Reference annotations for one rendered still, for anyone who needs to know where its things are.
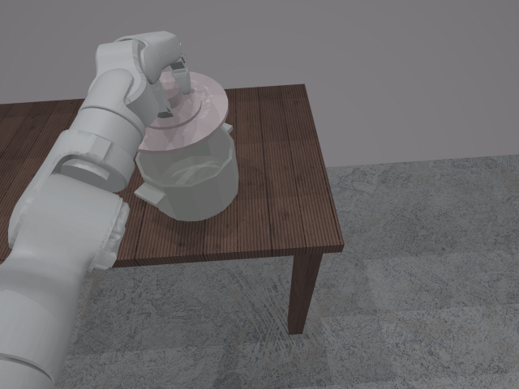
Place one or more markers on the robot left upper arm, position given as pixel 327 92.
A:
pixel 71 228

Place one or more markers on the robot left forearm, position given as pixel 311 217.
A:
pixel 100 146

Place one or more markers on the knob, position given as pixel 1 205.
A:
pixel 172 92

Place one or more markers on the table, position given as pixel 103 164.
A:
pixel 284 205

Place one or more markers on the robot left hand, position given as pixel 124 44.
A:
pixel 173 55

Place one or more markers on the pot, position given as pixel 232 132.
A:
pixel 195 184

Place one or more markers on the lid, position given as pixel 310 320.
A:
pixel 200 115

